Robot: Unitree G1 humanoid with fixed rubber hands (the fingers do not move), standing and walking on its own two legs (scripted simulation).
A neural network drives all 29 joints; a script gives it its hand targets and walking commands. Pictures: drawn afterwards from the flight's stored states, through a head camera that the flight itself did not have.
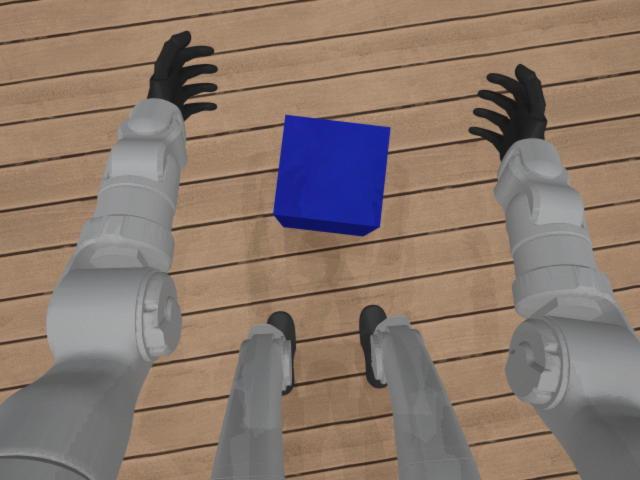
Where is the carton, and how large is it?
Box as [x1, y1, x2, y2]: [273, 115, 390, 236]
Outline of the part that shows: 285,115 273,214 283,226 363,236 378,227 380,220 390,127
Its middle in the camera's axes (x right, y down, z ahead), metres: +0.02 -0.14 +0.88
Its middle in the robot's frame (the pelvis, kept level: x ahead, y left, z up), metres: +0.52 -0.03 -0.53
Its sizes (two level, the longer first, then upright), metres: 0.210 0.200 0.250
